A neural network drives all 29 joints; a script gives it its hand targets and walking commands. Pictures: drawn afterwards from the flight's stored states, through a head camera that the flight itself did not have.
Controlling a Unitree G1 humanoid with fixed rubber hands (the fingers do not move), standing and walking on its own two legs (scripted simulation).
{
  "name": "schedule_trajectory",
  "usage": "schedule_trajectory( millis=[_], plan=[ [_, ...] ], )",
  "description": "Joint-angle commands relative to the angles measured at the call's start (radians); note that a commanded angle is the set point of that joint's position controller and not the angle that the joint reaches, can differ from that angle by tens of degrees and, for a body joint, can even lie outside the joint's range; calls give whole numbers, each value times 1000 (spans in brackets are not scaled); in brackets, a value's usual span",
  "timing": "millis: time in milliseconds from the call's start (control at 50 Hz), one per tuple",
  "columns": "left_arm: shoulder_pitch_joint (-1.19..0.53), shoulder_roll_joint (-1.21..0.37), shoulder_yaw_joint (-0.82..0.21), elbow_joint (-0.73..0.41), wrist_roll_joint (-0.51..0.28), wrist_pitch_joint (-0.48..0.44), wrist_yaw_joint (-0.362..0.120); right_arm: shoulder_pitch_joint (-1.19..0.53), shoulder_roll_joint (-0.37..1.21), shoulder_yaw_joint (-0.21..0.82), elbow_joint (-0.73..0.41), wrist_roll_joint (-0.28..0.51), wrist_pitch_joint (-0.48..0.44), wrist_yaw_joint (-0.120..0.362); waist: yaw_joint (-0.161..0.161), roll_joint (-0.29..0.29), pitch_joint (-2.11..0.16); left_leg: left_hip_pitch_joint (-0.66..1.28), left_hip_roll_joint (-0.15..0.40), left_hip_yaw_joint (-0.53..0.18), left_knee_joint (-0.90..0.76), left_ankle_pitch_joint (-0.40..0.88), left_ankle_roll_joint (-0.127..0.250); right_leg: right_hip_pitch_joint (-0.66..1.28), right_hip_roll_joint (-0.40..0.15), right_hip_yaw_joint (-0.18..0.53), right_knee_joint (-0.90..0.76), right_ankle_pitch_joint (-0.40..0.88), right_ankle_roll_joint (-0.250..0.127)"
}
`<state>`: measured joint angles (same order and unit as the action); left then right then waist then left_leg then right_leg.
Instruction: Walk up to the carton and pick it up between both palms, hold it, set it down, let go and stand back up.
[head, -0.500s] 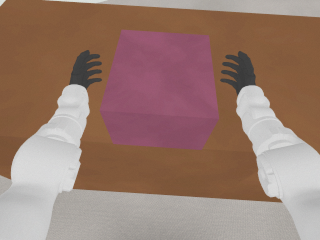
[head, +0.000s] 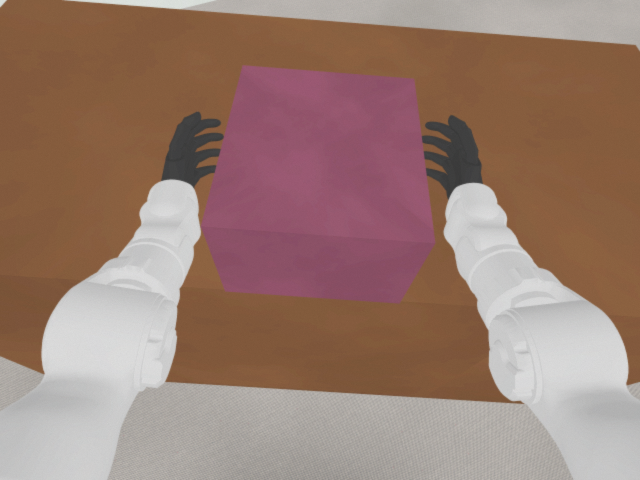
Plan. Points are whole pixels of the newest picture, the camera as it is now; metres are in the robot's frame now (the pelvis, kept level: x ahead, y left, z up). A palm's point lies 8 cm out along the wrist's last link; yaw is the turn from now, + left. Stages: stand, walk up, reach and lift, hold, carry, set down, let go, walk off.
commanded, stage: reach and lift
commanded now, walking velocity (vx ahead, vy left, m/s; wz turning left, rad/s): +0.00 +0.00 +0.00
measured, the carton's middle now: (320, 183) +0.52 +0.02 +0.02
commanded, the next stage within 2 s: none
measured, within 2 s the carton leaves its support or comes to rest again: leaves its support in 1.26 s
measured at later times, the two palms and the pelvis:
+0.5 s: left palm (182, 181) +0.47 +0.19 +0.08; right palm (457, 189) +0.47 -0.15 +0.08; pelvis +0.02 +0.01 +0.03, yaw +1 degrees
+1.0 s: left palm (181, 181) +0.47 +0.19 +0.08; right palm (457, 190) +0.47 -0.15 +0.08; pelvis +0.04 +0.01 +0.03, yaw +0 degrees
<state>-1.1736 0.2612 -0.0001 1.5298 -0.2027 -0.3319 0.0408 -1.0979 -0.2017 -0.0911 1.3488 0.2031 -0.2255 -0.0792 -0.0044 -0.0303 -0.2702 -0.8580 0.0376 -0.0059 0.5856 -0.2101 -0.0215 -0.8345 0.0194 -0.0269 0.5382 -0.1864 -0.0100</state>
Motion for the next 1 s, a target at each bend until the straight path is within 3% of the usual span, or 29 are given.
schedule_trajectory(
  millis=[0,140,200,280,320,420,540,680,800,980],
  plan=[
    [-468,67,15,-128,7,-39,0,-437,-73,-6,-138,-23,-26,14,19,64,-739,400,-17,62,-10,354,-44,458,-16,-18,12,367,19],
    [-480,-9,56,-157,65,-51,-17,-425,17,-70,-171,-110,-39,28,7,74,-717,450,-18,66,-17,411,-50,468,-21,-24,-8,406,13],
    [-485,-133,135,-179,169,-56,-51,-412,153,-152,-183,-229,-51,63,5,80,-677,487,-24,70,-48,419,-47,510,-26,-29,-33,412,12],
    [-453,-468,249,-168,385,-69,-131,-355,502,-271,-214,-512,-84,155,-2,78,-571,576,-24,78,-120,443,-41,588,-34,-48,-100,453,11],
    [-376,-550,285,-171,462,-65,-154,-272,582,-314,-230,-618,-95,190,0,94,-532,618,-21,88,-155,463,-39,629,-33,-59,-130,472,11],
    [-282,-565,353,-261,546,-20,-147,-180,618,-363,-285,-730,-83,214,4,50,-421,721,-4,115,-184,512,-41,635,-15,-83,-173,461,29],
    [-228,-620,334,-361,553,22,-139,-116,679,-353,-277,-771,-90,222,7,49,-402,811,7,128,-159,637,-48,597,-3,-95,-190,461,33],
    [-167,-668,315,-384,554,10,-135,-104,725,-307,-266,-760,-146,202,19,35,-395,774,17,129,-122,777,-46,642,-6,-84,-162,578,48],
    [-141,-653,321,-389,562,19,-143,-101,730,-295,-262,-758,-160,189,30,0,-376,698,3,136,-148,685,-27,722,-18,-73,-147,614,54],
    [-147,-654,332,-422,574,33,-144,-96,743,-307,-282,-771,-152,184,24,15,-392,688,-7,145,-172,617,-21,750,-23,-79,-146,593,58]
  ],
)
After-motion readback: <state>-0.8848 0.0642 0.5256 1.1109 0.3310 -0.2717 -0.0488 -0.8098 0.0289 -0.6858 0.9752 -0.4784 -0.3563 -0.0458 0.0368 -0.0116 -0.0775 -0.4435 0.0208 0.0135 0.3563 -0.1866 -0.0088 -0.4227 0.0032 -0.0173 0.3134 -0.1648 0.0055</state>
